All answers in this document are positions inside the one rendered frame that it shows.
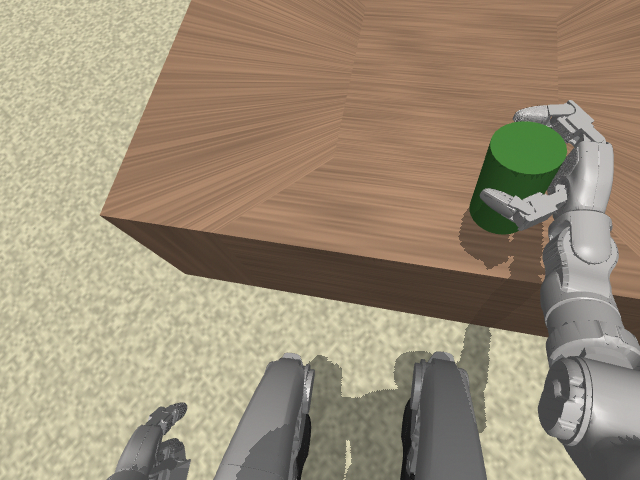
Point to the left robot hand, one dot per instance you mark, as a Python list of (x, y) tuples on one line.
[(146, 453)]

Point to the can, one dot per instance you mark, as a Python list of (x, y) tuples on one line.
[(522, 159)]

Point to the right robot hand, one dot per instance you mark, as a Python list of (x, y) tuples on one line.
[(584, 180)]

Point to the left robot foot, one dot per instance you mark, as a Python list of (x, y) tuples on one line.
[(303, 452)]

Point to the right robot arm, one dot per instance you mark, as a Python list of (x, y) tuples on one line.
[(591, 396)]

